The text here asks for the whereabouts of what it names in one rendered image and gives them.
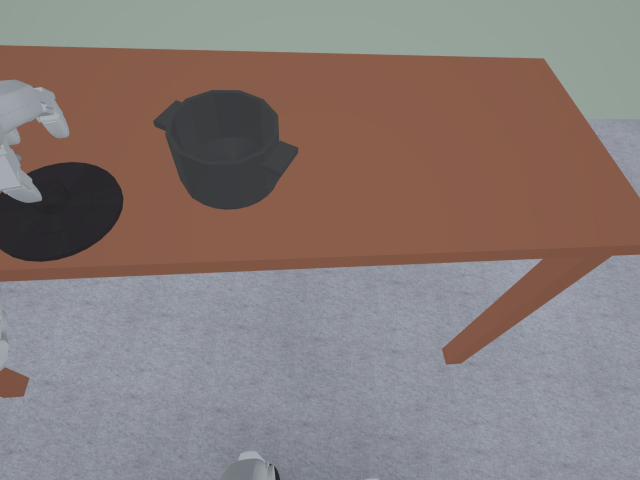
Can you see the pot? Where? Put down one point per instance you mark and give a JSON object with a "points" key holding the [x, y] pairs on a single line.
{"points": [[225, 146]]}

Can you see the knob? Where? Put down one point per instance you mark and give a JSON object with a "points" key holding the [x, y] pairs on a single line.
{"points": [[55, 197]]}

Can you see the left robot hand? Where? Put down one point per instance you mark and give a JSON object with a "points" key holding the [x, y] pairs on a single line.
{"points": [[21, 103]]}

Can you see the robot left thigh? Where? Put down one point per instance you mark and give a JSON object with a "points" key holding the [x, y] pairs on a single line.
{"points": [[249, 469]]}

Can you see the lid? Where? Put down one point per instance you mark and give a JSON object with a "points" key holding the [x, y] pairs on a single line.
{"points": [[95, 206]]}

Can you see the table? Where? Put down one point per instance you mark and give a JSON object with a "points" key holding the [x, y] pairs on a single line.
{"points": [[402, 159]]}

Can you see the left robot shin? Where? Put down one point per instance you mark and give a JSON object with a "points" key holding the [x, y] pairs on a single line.
{"points": [[250, 455]]}

